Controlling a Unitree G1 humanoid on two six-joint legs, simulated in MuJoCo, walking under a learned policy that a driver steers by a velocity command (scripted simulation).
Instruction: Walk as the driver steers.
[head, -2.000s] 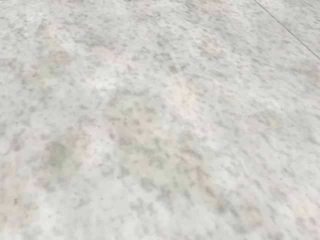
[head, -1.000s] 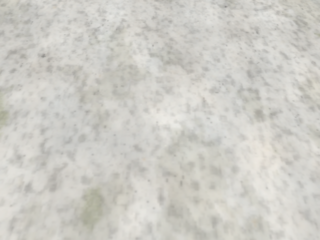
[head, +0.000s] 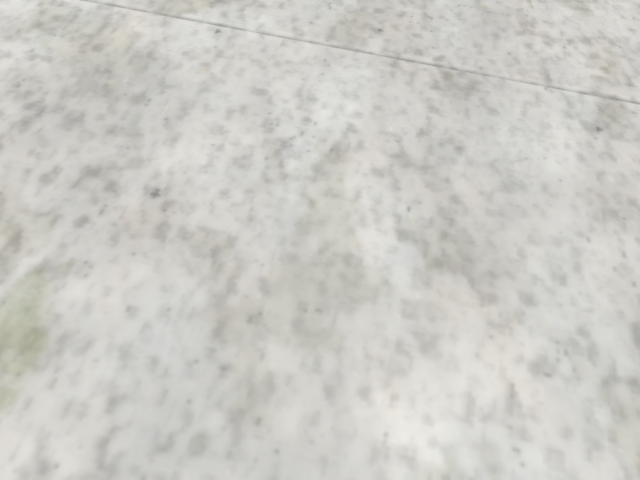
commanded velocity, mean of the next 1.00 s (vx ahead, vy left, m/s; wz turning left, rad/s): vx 0.04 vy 0.00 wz -0.10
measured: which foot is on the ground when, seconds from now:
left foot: down 0.00-0.28, up 0.30-0.54, down 0.56-1.00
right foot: up 0.00-0.26, down 0.28-1.00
